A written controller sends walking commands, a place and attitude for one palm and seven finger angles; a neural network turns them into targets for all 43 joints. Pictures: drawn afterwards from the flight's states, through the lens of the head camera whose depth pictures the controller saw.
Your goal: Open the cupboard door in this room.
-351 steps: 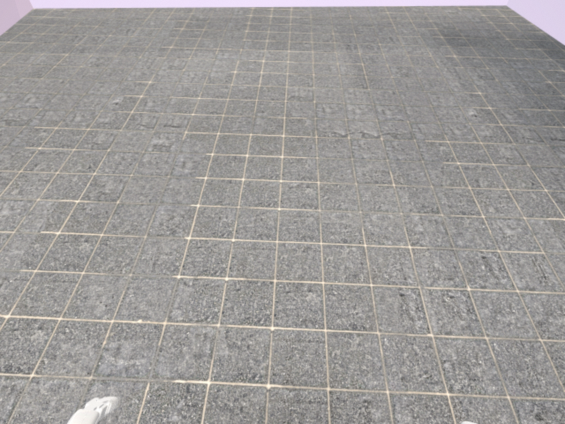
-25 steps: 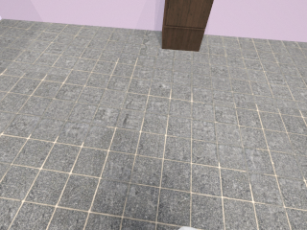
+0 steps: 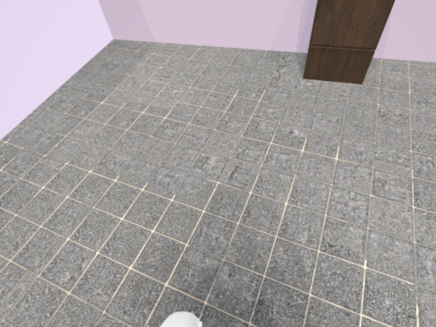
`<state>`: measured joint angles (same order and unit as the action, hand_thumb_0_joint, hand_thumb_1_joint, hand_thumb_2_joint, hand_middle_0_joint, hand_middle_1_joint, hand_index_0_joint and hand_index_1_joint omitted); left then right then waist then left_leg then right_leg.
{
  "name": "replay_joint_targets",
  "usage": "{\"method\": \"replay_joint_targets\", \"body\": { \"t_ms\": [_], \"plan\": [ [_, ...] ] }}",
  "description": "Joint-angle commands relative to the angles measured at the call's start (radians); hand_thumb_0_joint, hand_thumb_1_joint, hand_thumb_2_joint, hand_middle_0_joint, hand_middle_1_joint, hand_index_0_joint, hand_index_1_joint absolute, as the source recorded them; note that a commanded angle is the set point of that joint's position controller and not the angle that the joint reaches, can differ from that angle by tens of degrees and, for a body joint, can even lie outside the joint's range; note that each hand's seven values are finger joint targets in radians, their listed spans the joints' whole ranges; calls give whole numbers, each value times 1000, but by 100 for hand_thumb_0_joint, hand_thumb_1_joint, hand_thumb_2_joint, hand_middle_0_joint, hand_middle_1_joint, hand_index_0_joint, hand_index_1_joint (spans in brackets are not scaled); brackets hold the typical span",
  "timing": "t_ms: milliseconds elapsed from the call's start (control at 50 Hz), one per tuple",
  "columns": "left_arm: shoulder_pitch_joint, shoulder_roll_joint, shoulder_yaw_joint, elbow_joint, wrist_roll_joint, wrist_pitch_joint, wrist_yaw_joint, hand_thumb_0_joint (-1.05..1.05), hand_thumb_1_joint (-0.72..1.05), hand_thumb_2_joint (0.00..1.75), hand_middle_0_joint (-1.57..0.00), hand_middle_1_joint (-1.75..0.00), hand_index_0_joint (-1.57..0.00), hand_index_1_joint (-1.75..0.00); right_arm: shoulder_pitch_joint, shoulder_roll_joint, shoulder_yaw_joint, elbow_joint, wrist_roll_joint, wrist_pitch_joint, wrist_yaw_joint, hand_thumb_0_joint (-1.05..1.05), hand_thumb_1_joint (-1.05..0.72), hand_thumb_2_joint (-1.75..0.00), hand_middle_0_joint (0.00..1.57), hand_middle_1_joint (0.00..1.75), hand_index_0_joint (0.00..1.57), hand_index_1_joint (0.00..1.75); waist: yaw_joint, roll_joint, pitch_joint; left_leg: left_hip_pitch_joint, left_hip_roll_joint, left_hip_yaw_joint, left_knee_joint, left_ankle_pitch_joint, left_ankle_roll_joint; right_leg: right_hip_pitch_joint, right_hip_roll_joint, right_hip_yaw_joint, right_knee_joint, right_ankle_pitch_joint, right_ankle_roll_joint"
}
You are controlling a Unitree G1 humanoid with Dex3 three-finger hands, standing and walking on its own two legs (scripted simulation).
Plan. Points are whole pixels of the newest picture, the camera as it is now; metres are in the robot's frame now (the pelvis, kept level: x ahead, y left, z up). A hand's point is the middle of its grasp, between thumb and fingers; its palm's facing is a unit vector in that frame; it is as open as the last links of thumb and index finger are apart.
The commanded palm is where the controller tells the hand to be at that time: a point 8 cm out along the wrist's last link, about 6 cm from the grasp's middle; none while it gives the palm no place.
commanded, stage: stand and wait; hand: left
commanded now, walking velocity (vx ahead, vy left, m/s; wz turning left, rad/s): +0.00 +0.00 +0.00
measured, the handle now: out of the picture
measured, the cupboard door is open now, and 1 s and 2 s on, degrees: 0 0 0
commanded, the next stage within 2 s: turn or walk to find it in 0.20 s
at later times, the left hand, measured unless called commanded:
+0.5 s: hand out of the picture -0.02 +0.22 -0.18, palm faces +0.10 -0.97 -0.21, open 7.4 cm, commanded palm none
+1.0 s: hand out of the picture -0.01 +0.18 -0.18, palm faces +0.02 -0.98 -0.19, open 7.3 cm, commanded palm none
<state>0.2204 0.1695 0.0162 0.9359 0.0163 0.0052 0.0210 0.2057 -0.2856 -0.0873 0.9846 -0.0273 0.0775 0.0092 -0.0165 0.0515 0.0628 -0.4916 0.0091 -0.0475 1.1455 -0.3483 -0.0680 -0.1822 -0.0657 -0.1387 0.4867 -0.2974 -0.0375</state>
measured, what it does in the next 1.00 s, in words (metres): steps on the spot: left foot, then right foot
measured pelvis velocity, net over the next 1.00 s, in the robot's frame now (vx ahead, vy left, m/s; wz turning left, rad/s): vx -0.03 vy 0.00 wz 0.01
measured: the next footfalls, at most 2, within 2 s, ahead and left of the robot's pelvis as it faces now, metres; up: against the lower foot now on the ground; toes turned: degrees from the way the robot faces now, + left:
left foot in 0.22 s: +0.01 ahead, +0.15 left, +0.00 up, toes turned +5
right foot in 0.54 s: +0.03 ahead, -0.12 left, +0.00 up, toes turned -2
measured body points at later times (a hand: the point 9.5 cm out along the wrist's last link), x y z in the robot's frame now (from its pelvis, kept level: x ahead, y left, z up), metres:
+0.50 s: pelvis -0.02 +0.03 +0.00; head -0.01 +0.03 +0.45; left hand -0.02 +0.27 -0.16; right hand +0.09 -0.19 -0.15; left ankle -0.03 +0.14 -0.74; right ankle -0.02 -0.12 -0.73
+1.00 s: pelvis -0.03 +0.00 +0.00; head -0.02 +0.00 +0.45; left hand -0.01 +0.23 -0.16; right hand -0.08 -0.22 -0.16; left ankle -0.03 +0.14 -0.74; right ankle -0.01 -0.12 -0.74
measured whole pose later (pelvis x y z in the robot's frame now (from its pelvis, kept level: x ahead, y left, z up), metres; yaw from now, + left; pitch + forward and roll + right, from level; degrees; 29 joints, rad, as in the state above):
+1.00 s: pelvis -0.03 +0.00 +0.00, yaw +1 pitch -2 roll +0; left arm 0.23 0.17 0.00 1.13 0.00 0.01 0.02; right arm 0.34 -0.16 -0.01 1.18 -0.02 0.01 -0.03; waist -0.02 0.00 0.05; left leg -0.16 0.06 0.05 0.44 -0.24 -0.04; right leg -0.20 -0.02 -0.04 0.44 -0.21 0.00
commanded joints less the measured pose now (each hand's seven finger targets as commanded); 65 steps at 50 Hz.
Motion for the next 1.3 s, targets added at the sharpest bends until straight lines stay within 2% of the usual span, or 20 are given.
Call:
{"method": "replay_joint_targets", "body": {
  "t_ms": [0, 100, 160, 180, 220, 240, 260, 360, 440, 480, 520, 560, 580, 600, 660, 820, 1020, 1200, 1240, 1280],
  "plan": [
    [97, 184, 42, -23, 9, -29, 13, 0, 90, 90, -20, -30, -20, -30, -46, -25, 10, -55, 9, -20, -4, 0, -90, -90, 20, 30, 20, 30, 44, -220, -53, -26, 14, 21, -114, -38, -4, 115, -227, 173, -131, 568, -84],
    [158, 204, 42, 36, 16, -25, 14, 0, 90, 90, -20, -30, -20, -30, -95, 3, 37, -42, 21, -41, -13, 0, -90, -90, 20, 30, 20, 30, 73, -244, -101, 112, 9, 83, -433, -94, 17, 175, -227, 187, -82, 725, -111],
    [112, 194, 35, 67, 4, -23, 16, 0, 90, 90, -20, -30, -20, -30, -19, 5, 45, 2, 25, -60, -21, 0, -90, -90, 20, 30, 20, 30, 24, -231, -125, 314, 11, 99, -708, 126, 31, 97, -188, 155, -31, 613, -58],
    [106, 169, 30, 70, -4, -19, 16, 0, 90, 90, -20, -30, -20, -30, 14, -17, 44, 20, 22, -74, -22, 0, -90, -90, 20, 30, 20, 30, 11, -152, -140, 416, 51, 70, -798, 282, 47, 41, -150, 125, 17, 513, -17],
    [137, 102, 12, 68, -11, -10, 14, 0, 90, 90, -20, -30, -20, -30, 18, -111, 31, 22, 15, -82, -30, 0, -90, -90, 20, 30, 20, 30, 18, 130, -165, 526, 294, -156, -751, 714, 176, -128, -49, 34, 120, -15, 67],
    [110, 99, 9, 73, -6, -4, 15, 0, 90, 90, -20, -30, -20, -30, 9, -108, 30, 29, 13, -76, -35, 0, -90, -90, 20, 30, 20, 30, 6, 147, -113, 490, 324, -160, -782, 765, 223, -163, -29, 46, 208, -203, 77],
    [84, 102, 10, 80, -7, 7, 15, 0, 90, 90, -20, -30, -20, -30, -10, -97, 33, 38, 12, -77, -44, 0, -90, -90, 20, 30, 20, 30, 5, 230, -74, 436, 309, -166, -814, 765, 242, -175, -34, 71, 296, -262, 84],
    [86, 85, 10, 119, -4, 14, 2, 0, 90, 90, -20, -30, -20, -30, -49, -66, 38, 33, 14, -79, -51, 0, -90, -90, 20, 30, 20, 30, 23, 100, -43, 412, 236, -87, -806, 692, 224, -177, -32, 91, 302, -177, 90],
    [97, 65, 5, 136, -1, 10, 5, 0, 90, 90, -20, -30, -20, -30, -35, -46, 30, 45, 12, -81, -46, 0, -90, -90, 20, 30, 20, 30, 27, 73, -37, 333, 195, -70, -808, 516, 195, -67, -15, 69, 121, -60, 97],
    [141, 72, 5, 156, 2, 1, 6, 0, 90, 90, -20, -30, -20, -30, -43, -37, 30, 48, 18, -83, -44, 0, -90, -90, 20, 30, 20, 30, 51, 34, -57, 304, 158, -49, -765, 391, 153, 19, -18, 66, -45, 93, 97],
    [122, 122, 6, 156, 7, -14, 11, 0, 90, 90, -20, -30, -20, -30, -27, 15, 40, 51, 26, -82, -37, 0, -90, -90, 20, 30, 20, 30, 34, -88, -43, 254, 88, 1, -720, 219, 92, 48, -101, 181, -128, 189, 65],
    [72, 152, 7, 144, 3, -14, 9, 0, 90, 90, -20, -30, -20, -30, -3, 31, 47, 59, 22, -75, -29, 0, -90, -90, 20, 30, 20, 30, 15, -121, -1, 263, 49, 33, -733, 118, 69, -31, -144, 203, -148, 133, 31],
    [54, 157, 11, 143, 2, -16, 8, 0, 90, 90, -20, -30, -20, -30, 8, 36, 46, 67, 15, -68, -31, 0, -90, -90, 20, 30, 20, 30, 12, -223, 14, 279, 45, 46, -717, 101, 61, -73, -135, 217, -174, 59, 21],
    [50, 140, 5, 144, 1, -17, 6, 0, 90, 90, -20, -30, -20, -30, 25, 33, 47, 79, 13, -69, -32, 0, -90, -90, 20, 30, 20, 30, 8, -246, 34, 321, 52, 49, -727, 109, 63, -125, -125, 225, -206, -1, 16],
    [30, 132, 11, 135, -1, -5, 3, 0, 90, 90, -20, -30, -20, -30, 60, 19, 49, 103, 13, -75, -36, 0, -90, -90, 20, 30, 20, 30, 11, -134, 61, 316, 85, 47, -756, 153, 71, -128, -75, 209, -181, 8, 26],
    [56, 128, 18, 147, -9, -9, 3, 0, 90, 90, -20, -30, -20, -30, 101, 29, 59, 127, 13, -89, -41, 0, -90, -90, 20, 30, 20, 30, 27, -36, -35, 304, 100, 57, -769, 178, 66, -24, -63, 210, -151, 109, 16],
    [73, 114, 17, 156, -11, -5, 13, 0, 90, 90, -20, -30, -20, -30, 141, 38, 58, 139, 15, -81, -36, 0, -90, -90, 20, 30, 20, 30, 33, -42, 24, 213, 97, 23, -773, 160, 72, -19, -67, 153, -121, 50, 29],
    [38, 135, 47, 89, 0, 9, 16, 0, 90, 90, -20, -30, -20, -30, 137, 35, 32, 73, 9, -60, -24, 0, -90, -90, 20, 30, 20, 30, 17, -97, -5, 140, 70, -13, -667, 117, 83, -89, -118, 136, -93, -89, 16],
    [41, 117, 42, 85, 1, 6, 15, 0, 90, 90, -20, -30, -20, -30, 131, 34, 32, 65, 9, -66, -25, 0, -90, -90, 20, 30, 20, 30, 14, -70, -25, 173, 81, -36, -684, 140, 90, -107, -97, 120, -67, -65, 25],
    [41, 95, 35, 83, 1, 5, 15, 0, 90, 90, -20, -30, -20, -30, 122, 16, 32, 60, 9, -73, -27, 0, -90, -90, 20, 30, 20, 30, 13, 22, -42, 185, 125, -100, -752, 155, 110, -99, -47, 73, 1, -19, 49]
  ]
}}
